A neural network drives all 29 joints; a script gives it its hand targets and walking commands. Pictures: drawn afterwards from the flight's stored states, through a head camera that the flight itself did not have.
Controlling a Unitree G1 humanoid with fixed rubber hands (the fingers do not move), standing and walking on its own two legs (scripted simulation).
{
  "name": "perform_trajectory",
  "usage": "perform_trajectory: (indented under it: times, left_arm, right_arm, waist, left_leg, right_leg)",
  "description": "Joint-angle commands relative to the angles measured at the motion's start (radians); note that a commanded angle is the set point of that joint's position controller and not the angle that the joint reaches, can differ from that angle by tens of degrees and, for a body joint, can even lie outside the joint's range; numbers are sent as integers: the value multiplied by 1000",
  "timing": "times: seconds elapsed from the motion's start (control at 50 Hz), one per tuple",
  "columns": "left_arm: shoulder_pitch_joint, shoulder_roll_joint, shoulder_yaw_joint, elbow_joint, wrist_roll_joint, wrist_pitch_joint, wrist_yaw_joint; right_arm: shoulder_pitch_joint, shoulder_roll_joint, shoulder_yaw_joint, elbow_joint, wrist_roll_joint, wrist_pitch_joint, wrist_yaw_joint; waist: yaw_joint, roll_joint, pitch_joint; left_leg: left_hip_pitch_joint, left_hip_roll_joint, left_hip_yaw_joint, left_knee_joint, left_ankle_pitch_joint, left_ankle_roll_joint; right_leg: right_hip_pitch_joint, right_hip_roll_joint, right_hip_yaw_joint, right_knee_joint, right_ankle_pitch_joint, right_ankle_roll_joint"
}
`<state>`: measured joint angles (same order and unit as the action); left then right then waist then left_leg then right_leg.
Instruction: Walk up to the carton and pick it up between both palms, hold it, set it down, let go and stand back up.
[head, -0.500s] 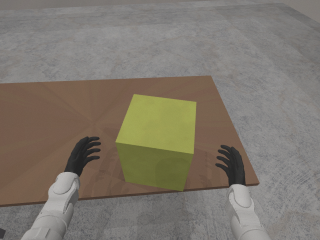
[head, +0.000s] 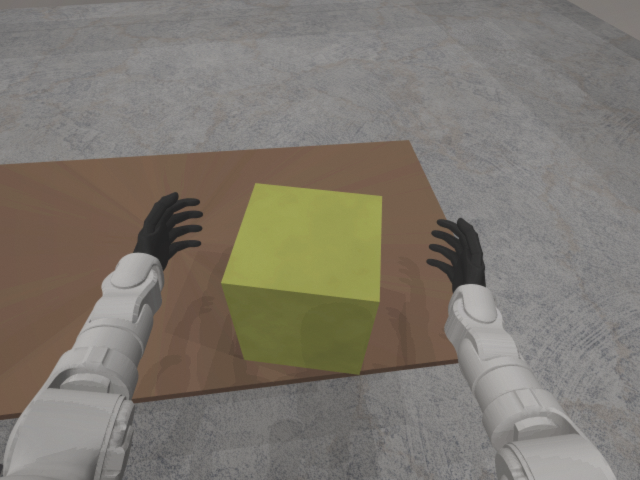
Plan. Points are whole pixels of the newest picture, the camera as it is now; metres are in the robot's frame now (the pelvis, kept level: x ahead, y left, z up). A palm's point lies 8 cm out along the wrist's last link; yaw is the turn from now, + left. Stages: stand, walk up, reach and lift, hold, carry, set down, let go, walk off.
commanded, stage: reach and lift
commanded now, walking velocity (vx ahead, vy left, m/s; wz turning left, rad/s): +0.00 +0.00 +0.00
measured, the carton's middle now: (309, 282) +0.45 +0.00 -0.09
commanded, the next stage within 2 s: none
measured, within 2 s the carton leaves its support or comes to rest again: neither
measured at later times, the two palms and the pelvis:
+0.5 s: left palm (179, 195) +0.46 +0.18 +0.11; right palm (480, 225) +0.41 -0.22 +0.09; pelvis +0.00 +0.00 -0.01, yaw +0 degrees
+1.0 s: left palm (201, 246) +0.45 +0.17 +0.01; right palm (457, 273) +0.39 -0.21 +0.00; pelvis -0.03 -0.01 -0.04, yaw +1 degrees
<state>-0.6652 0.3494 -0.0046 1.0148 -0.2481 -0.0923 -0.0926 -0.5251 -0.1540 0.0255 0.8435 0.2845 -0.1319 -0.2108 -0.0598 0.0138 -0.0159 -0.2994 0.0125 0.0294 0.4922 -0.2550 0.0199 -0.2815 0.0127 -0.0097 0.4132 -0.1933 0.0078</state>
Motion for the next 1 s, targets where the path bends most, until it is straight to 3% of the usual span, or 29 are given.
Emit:
perform_trajectory:
  times: [0.0,0.06,0.18,0.24,0.3,0.38,0.44,0.52,0.62,0.7,0.74,0.76,0.78,0.82,0.92,0.98]
  left_arm:
    - [-439,151,19,-39,-5,-43,8]
    - [-499,144,14,-9,11,-45,12]
    - [-609,154,7,92,11,-58,19]
    - [-689,149,-8,75,1,-68,34]
    - [-743,158,-21,153,-15,-66,38]
    - [-764,149,-61,216,-34,-69,39]
    - [-790,165,-58,261,-39,-79,33]
    - [-803,151,-73,344,-31,-105,34]
    - [-738,132,-75,437,-11,-166,20]
    - [-773,149,-87,450,-35,-239,23]
    - [-822,149,-111,450,-57,-269,34]
    - [-865,151,-123,398,-75,-288,42]
    - [-880,144,-139,396,-94,-303,48]
    - [-875,142,-143,408,-98,-317,55]
    - [-864,129,-122,442,-65,-326,63]
    - [-853,116,-120,487,-61,-336,61]
  right_arm:
    - [-409,-102,-22,-96,0,-11,7]
    - [-448,-119,-29,-21,11,-10,5]
    - [-568,-145,-28,62,19,-8,11]
    - [-640,-172,-41,73,32,-23,16]
    - [-703,-189,-42,104,38,-16,29]
    - [-736,-204,-25,126,61,-18,39]
    - [-759,-199,8,168,77,-8,37]
    - [-761,-199,24,250,93,-16,55]
    - [-701,-157,70,326,103,-62,55]
    - [-724,-139,66,289,104,-118,66]
    - [-757,-140,37,261,81,-134,70]
    - [-777,-144,14,215,62,-143,71]
    - [-782,-142,-7,208,40,-147,71]
    - [-787,-147,-28,191,15,-159,70]
    - [-773,-143,-71,287,-19,-187,53]
    - [-775,-137,-75,304,-25,-205,49]
  waist:
    - [-13,37,-474]
    - [-25,83,-505]
    - [-44,65,-579]
    - [-51,109,-671]
    - [-54,89,-695]
    - [-68,70,-720]
    - [-68,30,-735]
    - [-64,77,-693]
    - [-72,45,-659]
    - [-62,58,-720]
    - [-68,77,-743]
    - [-70,94,-815]
    - [-86,82,-844]
    - [-90,76,-906]
    - [-95,111,-978]
    - [-104,90,-981]
  left_leg:
    - [175,-1,-22,-23,310,-66]
    - [205,1,-25,4,389,-87]
    - [179,-8,-22,24,415,-88]
    - [195,-8,-29,51,478,-109]
    - [189,-5,-29,56,465,-105]
    - [204,-5,-33,71,505,-106]
    - [149,-13,-33,71,470,-87]
    - [143,-7,-36,75,461,-93]
    - [56,-16,-33,92,427,-75]
    - [-38,-25,-27,118,365,-70]
    - [-74,-22,-29,124,285,-73]
    - [-76,-22,-23,137,279,-81]
    - [-80,-19,-27,150,264,-82]
    - [-95,-23,-24,178,279,-81]
    - [-144,-26,-22,241,277,-90]
    - [-201,-30,-26,256,268,-89]
  right_leg:
    - [95,10,-20,-14,230,-7]
    - [52,20,-29,-12,268,-14]
    - [19,24,-36,-4,337,0]
    - [-8,28,-51,21,389,-1]
    - [-50,31,-59,17,360,1]
    - [-70,34,-65,20,413,8]
    - [-46,23,-55,32,442,20]
    - [-132,21,-54,32,386,4]
    - [-132,8,-44,60,395,9]
    - [-187,-6,-36,96,342,10]
    - [-254,-9,-44,116,250,4]
    - [-275,-8,-51,126,235,2]
    - [-296,-6,-55,136,221,1]
    - [-303,-5,-56,161,258,3]
    - [-334,-1,-56,217,253,-3]
    - [-330,-1,-54,248,257,6]
